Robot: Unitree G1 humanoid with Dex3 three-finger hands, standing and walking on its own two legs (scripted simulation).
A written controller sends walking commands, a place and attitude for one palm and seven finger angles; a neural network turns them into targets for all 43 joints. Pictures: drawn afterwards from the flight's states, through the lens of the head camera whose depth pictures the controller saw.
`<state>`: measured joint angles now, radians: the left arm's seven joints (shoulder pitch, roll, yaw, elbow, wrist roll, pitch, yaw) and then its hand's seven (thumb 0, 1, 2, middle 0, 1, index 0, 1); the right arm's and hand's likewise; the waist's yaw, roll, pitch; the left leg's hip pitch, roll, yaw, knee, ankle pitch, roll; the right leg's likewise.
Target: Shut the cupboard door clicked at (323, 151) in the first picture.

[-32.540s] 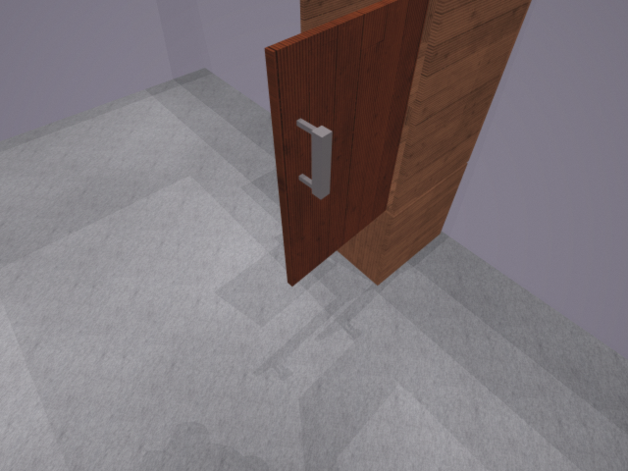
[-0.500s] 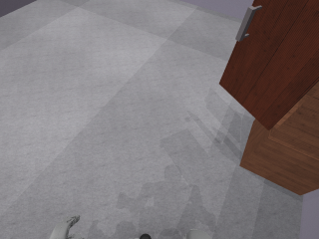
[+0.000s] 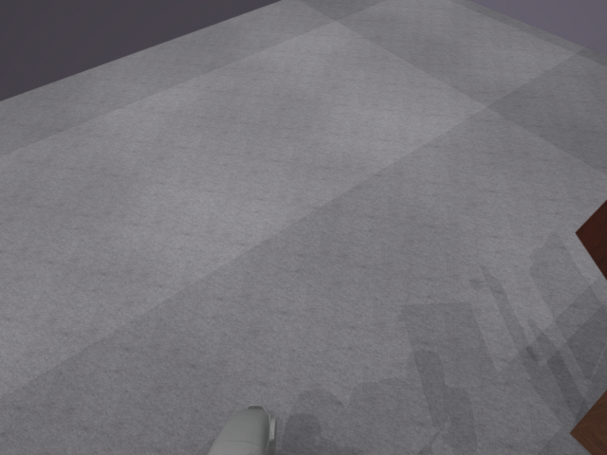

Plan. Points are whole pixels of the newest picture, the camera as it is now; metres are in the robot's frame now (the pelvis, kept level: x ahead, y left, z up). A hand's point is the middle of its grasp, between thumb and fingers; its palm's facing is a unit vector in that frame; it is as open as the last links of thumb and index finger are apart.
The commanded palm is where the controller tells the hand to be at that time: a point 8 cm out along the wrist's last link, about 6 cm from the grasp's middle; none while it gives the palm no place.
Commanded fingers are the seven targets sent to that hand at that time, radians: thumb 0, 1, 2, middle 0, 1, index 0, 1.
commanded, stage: walk to a spot facing it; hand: left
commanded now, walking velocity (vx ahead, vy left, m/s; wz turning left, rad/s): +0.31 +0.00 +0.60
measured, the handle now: out of the picture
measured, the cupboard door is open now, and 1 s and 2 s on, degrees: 60 60 60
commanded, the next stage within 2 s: turn to face it in 0.54 s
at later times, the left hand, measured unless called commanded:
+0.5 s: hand (159, 345) +0.29 +0.28 -0.15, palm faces +0.21 -0.96 -0.17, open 7.4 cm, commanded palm none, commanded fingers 0.00 0.90 0.90 -0.20 -0.30 -0.20 -0.30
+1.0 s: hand (179, 292) +0.40 +0.28 -0.17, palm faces +0.19 -0.95 -0.24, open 7.2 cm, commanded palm none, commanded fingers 0.00 0.90 0.90 -0.20 -0.30 -0.20 -0.30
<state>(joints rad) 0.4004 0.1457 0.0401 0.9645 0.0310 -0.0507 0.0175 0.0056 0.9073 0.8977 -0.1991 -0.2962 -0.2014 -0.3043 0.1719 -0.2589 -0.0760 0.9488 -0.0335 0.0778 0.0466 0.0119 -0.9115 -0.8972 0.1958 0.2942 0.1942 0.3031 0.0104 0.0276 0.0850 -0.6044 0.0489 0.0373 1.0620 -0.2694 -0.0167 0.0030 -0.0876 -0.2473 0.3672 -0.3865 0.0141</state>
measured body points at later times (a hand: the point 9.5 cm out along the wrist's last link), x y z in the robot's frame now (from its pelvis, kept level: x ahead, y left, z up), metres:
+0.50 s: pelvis +0.20 +0.08 +0.00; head +0.23 +0.10 +0.45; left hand +0.28 +0.34 -0.14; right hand +0.26 -0.15 -0.14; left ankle +0.12 +0.11 -0.74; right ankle +0.34 -0.08 -0.66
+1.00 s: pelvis +0.40 +0.09 +0.00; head +0.46 +0.09 +0.45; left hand +0.39 +0.33 -0.15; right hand +0.50 -0.13 -0.15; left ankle +0.39 +0.24 -0.69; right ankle +0.44 -0.01 -0.74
